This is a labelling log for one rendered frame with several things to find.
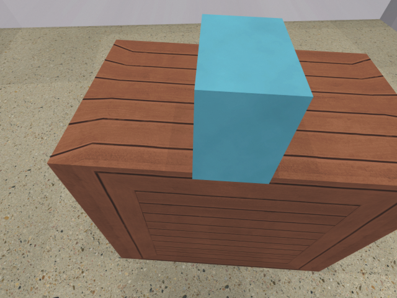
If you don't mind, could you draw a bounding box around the carton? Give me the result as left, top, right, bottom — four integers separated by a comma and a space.
192, 14, 313, 184

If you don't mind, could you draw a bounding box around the pedestal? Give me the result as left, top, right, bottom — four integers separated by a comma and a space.
47, 40, 397, 272

